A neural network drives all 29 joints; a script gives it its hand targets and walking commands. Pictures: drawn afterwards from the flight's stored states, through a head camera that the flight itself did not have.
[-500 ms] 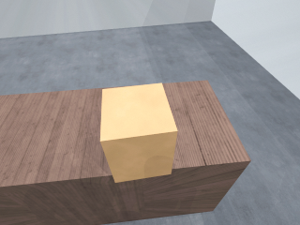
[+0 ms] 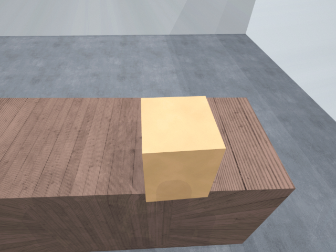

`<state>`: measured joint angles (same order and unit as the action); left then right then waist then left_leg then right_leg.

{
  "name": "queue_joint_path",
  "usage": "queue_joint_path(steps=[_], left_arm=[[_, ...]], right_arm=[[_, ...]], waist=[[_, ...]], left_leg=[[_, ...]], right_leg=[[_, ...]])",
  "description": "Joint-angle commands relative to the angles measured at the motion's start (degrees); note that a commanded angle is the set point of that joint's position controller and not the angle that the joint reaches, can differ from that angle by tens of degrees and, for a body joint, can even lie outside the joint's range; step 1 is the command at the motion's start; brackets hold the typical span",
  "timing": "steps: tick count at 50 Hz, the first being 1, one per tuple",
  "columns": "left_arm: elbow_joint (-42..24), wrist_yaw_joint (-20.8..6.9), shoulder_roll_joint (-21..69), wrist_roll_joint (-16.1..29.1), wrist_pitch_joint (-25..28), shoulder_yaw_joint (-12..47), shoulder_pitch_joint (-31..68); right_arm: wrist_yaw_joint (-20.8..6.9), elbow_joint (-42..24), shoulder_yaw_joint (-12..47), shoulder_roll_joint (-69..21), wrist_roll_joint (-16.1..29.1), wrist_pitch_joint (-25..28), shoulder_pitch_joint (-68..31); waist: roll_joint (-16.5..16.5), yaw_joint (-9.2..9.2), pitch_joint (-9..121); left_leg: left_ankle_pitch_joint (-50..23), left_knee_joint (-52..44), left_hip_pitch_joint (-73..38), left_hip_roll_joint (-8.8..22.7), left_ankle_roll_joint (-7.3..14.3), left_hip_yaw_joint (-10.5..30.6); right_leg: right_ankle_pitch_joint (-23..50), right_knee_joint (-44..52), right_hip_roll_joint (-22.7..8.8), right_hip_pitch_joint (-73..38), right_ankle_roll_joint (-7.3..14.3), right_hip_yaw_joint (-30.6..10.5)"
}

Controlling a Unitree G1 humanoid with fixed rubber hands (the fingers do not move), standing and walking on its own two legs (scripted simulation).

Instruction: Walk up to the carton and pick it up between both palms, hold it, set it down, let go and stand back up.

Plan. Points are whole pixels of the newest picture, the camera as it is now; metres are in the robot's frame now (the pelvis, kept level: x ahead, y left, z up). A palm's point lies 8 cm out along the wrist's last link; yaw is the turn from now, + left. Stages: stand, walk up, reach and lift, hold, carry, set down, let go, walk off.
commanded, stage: walk up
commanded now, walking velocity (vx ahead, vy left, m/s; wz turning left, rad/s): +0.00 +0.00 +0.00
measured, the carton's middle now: (175, 149) +0.44 +0.00 -0.03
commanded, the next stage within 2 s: stand in 0.60 s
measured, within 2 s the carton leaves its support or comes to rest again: neither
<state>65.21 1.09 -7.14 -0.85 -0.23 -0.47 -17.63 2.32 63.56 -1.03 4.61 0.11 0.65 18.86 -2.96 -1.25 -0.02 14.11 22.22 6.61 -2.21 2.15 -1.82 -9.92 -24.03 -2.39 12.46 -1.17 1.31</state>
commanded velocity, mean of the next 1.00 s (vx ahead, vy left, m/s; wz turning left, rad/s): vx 0.00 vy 0.00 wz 0.00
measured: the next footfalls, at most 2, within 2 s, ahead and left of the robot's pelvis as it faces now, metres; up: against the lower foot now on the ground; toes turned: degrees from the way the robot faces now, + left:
none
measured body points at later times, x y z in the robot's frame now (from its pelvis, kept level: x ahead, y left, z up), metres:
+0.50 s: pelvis +0.03 +0.01 +0.00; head +0.04 +0.01 +0.45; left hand +0.02 +0.21 -0.17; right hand +0.01 -0.19 -0.16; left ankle -0.02 +0.10 -0.74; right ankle +0.03 -0.13 -0.74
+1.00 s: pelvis +0.04 +0.02 +0.00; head +0.05 +0.03 +0.45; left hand +0.03 +0.22 -0.17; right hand +0.01 -0.18 -0.16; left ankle -0.02 +0.10 -0.74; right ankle +0.03 -0.13 -0.74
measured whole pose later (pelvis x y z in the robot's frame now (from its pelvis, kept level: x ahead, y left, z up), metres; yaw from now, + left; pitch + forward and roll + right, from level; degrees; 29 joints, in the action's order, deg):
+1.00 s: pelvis +0.04 +0.02 +0.00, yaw -1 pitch -2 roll +0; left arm 69.8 2.7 -6.0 -0.2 -0.4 -0.3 -14.5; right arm 2.8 65.7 -0.5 4.9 0.0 1.8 19.2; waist -0.5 -0.1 -2.8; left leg 18.3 22.3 2.4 -3.0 3.8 -2.8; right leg -14.2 -25.0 -3.2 9.0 -3.1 0.3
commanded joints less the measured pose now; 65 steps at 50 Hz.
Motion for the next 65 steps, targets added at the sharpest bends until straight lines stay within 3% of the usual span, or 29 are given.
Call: queue_joint_path(steps=[1,3,7,10,13,14,19,25,27,30,34,35,37,45,50,52,54,58,65], left_arm=[[0.7,0.6,-3.3,0.3,0.9,-0.2,-4.2],[1.2,0.8,-2.9,0.4,1.2,0.0,-4.1],[1.6,1.1,-3.3,0.6,1.5,-0.2,-3.6],[1.9,1.2,-3.0,0.6,1.6,-0.2,-3.5],[2.0,1.3,-3.7,0.7,1.4,-0.4,-3.2],[2.2,1.4,-3.3,0.5,1.4,-0.3,-3.8],[2.6,1.6,-3.5,0.5,1.3,-0.4,-2.7],[3.0,1.7,-3.3,0.4,0.8,-0.4,-2.4],[3.2,1.7,-3.7,0.5,0.7,-0.4,-2.1],[3.2,1.8,-3.5,0.6,0.6,-0.4,-1.3],[3.5,1.7,-3.7,0.7,0.4,-0.5,-1.2],[3.3,1.7,-3.4,0.5,0.4,-0.5,-1.1],[3.4,1.7,-3.5,0.5,0.4,-0.4,-1.3],[4.3,1.8,-3.0,0.6,0.1,-0.3,-1.6],[4.8,1.8,-2.7,0.7,0.1,-0.1,-1.3],[4.5,1.8,-3.3,0.9,0.1,-0.1,-1.2],[4.5,1.8,-2.9,0.7,0.1,-0.1,-0.8],[5.0,2.0,-2.6,0.8,-0.1,0.0,-1.7],[5.4,1.9,-2.4,0.8,0.0,0.3,-1.8]], right_arm=[[-0.2,-1.1,-1.2,6.5,-0.1,0.8,3.2],[-0.2,-1.0,-1.0,6.3,-0.3,1.0,3.5],[-0.2,-0.4,-0.8,6.0,-0.3,1.0,4.3],[-0.1,0.2,-0.7,5.6,-0.3,1.1,4.3],[0.0,0.7,-0.4,5.2,-0.3,1.2,4.6],[0.1,0.7,-0.5,5.6,-0.2,1.2,4.2],[0.2,1.4,-0.4,5.4,-0.2,1.2,4.7],[0.3,1.7,-0.1,5.0,0.0,1.2,5.1],[0.4,1.8,-0.2,5.4,-0.1,1.3,5.4],[0.4,1.9,-0.1,5.3,-0.1,1.3,5.4],[0.7,1.6,-0.1,5.0,-0.1,1.3,5.4],[0.6,1.9,-0.1,5.2,-0.2,1.3,5.5],[0.6,1.6,-0.2,5.4,-0.1,1.4,6.0],[0.7,1.5,-0.1,5.1,-0.1,1.5,6.2],[0.8,1.5,-0.2,5.3,-0.3,1.6,7.1],[0.8,1.6,-0.2,5.6,-0.1,1.6,7.2],[0.8,1.8,-0.2,5.3,-0.1,1.7,8.6],[0.8,1.6,-0.2,5.0,-0.3,1.5,8.0],[0.8,1.6,-0.3,5.5,-0.2,1.7,8.8]], waist=[[4.2,0.53,-7.7],[2.7,0.72,-7.3],[0.6,1.06,-5.7],[1.6,1.11,-4.2],[0.4,0.99,-3.7],[1.8,0.84,-3.7],[3.0,1.08,-4.1],[4.1,0.90,-5.6],[2.8,0.84,-5.0],[3.8,0.89,-4.9],[2.5,1.00,-5.6],[3.9,1.00,-5.9],[2.6,1.18,-5.0],[4.4,0.99,-5.5],[2.3,1.18,-6.5],[3.8,1.12,-6.4],[4.4,1.62,-5.4],[3.1,1.21,-6.1],[4.3,1.63,-5.8]], left_leg=[[1.8,-10.0,7.4,8.4,0.6,9.1],[-3.0,-8.0,5.4,7.9,0.4,7.8],[-5.5,-6.1,5.0,7.4,0.6,6.6],[-8.2,-5.1,3.4,7.0,0.5,5.6],[-9.9,-4.9,2.8,7.3,0.6,5.9],[-11.4,-4.6,2.2,7.3,0.6,5.4],[-14.7,-3.9,2.0,7.4,0.4,4.8],[-15.7,-4.3,3.4,7.7,0.4,4.8],[-16.4,-4.2,2.5,7.7,0.5,4.8],[-18.2,-4.1,2.1,7.8,0.5,5.1],[-16.6,-4.7,2.2,7.8,0.5,5.1],[-17.1,-4.5,1.7,7.9,0.4,4.9],[-18.7,-4.4,1.1,7.8,0.5,5.1],[-19.6,-4.8,1.0,8.1,0.6,5.0],[-22.1,-4.6,0.7,8.5,0.4,5.0],[-20.7,-4.8,0.9,8.2,0.4,4.9],[-24.4,-4.7,0.3,8.6,-0.3,5.1],[-23.4,-4.5,0.1,8.6,0.1,5.1],[-25.8,-4.6,-0.6,8.6,0.0,5.1]], right_leg=[[2.2,3.3,-2.6,-1.0,0.9,-2.8],[3.6,3.8,-3.0,-0.8,0.9,-3.2],[4.7,3.6,-3.5,-2.2,0.9,-3.4],[7.2,3.2,-3.7,-2.9,1.0,-4.1],[8.1,2.7,-3.8,-3.6,1.4,-3.8],[9.2,2.7,-3.9,-3.4,1.2,-3.8],[11.3,1.6,-4.0,-4.3,1.4,-3.9],[11.0,1.1,-3.8,-4.8,1.2,-3.3],[11.3,1.1,-3.6,-4.9,1.3,-3.4],[10.9,1.0,-3.6,-5.1,1.1,-3.3],[9.8,1.2,-3.4,-4.4,0.9,-3.2],[10.1,1.3,-3.5,-4.4,0.8,-3.4],[10.3,1.1,-3.5,-4.4,0.7,-3.3],[9.3,1.0,-3.5,-4.5,0.4,-2.9],[9.4,0.9,-3.6,-4.0,0.1,-2.5],[9.3,1.1,-3.6,-4.3,0.1,-2.7],[9.2,-0.1,-3.6,-4.9,0.0,-2.3],[8.6,0.5,-3.5,-4.3,-0.4,-2.0],[9.1,-0.1,-3.9,-4.2,-0.2,-2.1]])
